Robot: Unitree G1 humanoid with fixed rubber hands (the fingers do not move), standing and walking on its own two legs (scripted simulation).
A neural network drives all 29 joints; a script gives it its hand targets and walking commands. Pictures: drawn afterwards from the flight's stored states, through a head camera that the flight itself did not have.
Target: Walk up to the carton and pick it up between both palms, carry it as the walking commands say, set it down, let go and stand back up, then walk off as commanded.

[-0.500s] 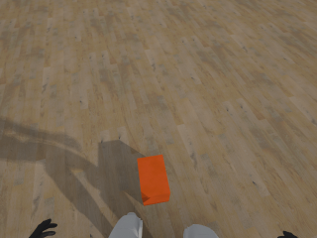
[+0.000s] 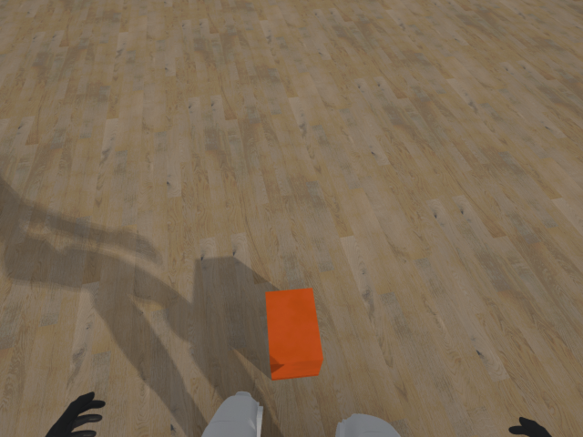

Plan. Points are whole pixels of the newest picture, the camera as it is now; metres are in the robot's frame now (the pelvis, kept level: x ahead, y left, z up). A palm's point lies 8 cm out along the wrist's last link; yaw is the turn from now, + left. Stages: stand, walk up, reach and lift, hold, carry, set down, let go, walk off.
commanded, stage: walk up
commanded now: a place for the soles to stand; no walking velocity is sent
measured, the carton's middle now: (292, 334) +0.46 +0.02 -0.62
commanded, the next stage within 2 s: none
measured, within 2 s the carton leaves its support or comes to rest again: neither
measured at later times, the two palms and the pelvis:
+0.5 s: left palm out of the picture +0.09 +0.34 -0.07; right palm out of the picture +0.11 -0.31 -0.08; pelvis +0.00 +0.01 +0.00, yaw +3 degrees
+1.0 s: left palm out of the picture +0.08 +0.34 -0.07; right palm out of the picture +0.13 -0.31 -0.08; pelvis +0.00 +0.00 +0.00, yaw +5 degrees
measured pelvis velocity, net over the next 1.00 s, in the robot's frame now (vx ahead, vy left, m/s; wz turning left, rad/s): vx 0.00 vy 0.00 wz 0.09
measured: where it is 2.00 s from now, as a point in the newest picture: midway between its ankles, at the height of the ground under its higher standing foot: outside the picture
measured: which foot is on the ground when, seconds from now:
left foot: down 0.00-1.00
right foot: down 0.00-1.00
